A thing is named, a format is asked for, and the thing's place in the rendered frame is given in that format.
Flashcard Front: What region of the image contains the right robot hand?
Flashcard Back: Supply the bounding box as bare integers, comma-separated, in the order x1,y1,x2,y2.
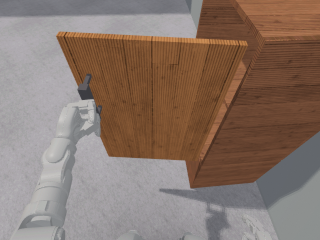
241,213,273,240

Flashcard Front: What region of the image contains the handle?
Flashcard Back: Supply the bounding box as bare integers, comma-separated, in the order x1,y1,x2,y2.
77,73,102,120

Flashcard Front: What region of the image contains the robot left upper arm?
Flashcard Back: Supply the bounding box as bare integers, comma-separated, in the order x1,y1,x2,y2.
12,226,66,240

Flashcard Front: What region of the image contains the left robot shin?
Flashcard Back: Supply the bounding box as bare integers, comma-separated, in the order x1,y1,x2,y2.
128,230,138,234

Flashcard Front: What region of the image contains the robot shin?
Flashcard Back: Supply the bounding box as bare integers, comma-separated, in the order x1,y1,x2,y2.
128,230,138,234
183,232,193,236

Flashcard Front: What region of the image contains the left robot hand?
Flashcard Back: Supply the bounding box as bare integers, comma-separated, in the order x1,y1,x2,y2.
55,99,101,145

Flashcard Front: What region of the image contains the robot left forearm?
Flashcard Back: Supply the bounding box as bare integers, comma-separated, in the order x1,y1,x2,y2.
9,137,77,240

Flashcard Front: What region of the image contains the right robot shin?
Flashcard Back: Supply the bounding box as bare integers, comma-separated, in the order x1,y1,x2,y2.
183,232,193,236

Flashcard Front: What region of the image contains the cupboard door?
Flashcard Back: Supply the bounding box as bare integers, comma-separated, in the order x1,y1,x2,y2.
56,31,248,161

